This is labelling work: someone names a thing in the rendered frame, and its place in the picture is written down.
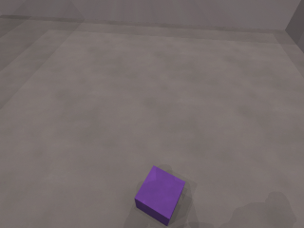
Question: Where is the carton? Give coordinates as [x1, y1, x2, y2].
[134, 165, 185, 226]

